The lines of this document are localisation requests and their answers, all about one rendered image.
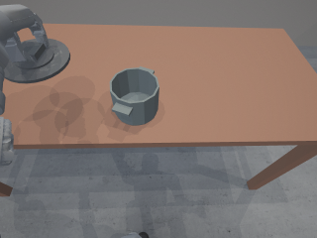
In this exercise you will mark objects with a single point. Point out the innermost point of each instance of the knob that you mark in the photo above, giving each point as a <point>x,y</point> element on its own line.
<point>35,49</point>

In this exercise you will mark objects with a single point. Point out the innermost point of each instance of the robot left upper arm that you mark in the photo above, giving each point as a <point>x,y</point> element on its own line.
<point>6,143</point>

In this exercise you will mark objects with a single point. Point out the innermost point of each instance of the lid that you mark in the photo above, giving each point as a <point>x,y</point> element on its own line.
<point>53,60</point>

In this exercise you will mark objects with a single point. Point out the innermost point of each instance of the left robot forearm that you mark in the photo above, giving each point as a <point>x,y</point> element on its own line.
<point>6,33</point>

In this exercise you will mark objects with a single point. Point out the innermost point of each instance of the pot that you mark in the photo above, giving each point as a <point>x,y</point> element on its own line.
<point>135,95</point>

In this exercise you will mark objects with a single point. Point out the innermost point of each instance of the robot left hand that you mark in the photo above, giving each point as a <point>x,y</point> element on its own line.
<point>22,17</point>

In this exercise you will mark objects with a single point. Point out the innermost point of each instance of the table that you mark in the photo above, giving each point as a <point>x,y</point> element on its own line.
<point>218,87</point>

